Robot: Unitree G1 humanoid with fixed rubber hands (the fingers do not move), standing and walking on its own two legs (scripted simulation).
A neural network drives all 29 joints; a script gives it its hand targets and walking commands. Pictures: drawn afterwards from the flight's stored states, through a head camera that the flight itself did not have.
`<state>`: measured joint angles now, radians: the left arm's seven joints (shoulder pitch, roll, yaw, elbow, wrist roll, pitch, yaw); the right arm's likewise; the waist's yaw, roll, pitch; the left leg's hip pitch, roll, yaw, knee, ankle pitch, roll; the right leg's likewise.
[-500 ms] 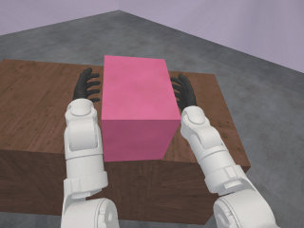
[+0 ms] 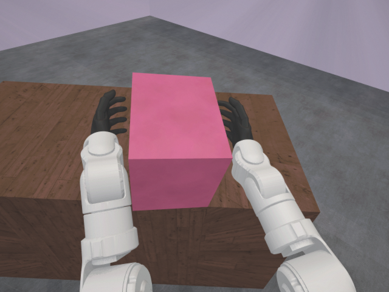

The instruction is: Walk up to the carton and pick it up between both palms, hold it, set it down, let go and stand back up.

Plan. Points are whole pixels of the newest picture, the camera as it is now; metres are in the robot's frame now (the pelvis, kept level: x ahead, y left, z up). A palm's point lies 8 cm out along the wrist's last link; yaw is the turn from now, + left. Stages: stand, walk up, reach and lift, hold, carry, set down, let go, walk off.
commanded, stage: hold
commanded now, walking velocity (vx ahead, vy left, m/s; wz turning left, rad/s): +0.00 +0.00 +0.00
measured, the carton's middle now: (172, 143) +0.39 +0.02 +0.13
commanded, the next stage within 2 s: none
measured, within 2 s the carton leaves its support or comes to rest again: neither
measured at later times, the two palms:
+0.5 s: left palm (103, 133) +0.37 +0.15 +0.19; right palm (238, 137) +0.36 -0.11 +0.17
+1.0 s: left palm (104, 133) +0.36 +0.14 +0.19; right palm (239, 138) +0.36 -0.11 +0.17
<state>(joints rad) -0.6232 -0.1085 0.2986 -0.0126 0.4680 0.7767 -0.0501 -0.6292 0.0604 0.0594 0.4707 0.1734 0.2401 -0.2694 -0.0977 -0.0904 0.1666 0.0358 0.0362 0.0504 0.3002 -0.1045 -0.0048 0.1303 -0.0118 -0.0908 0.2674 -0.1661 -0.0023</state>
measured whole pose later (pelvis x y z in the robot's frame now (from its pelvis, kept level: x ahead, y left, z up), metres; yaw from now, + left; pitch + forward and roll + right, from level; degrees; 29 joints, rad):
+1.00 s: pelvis +0.00 +0.00 +0.00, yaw +0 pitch -13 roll -1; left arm -0.65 -0.11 0.31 0.01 0.49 0.77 -0.06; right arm -0.65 0.07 0.04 0.51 0.15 0.22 -0.26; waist -0.10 -0.10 0.17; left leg 0.03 0.04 0.05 0.29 -0.10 0.00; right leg 0.13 -0.01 -0.09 0.26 -0.16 0.00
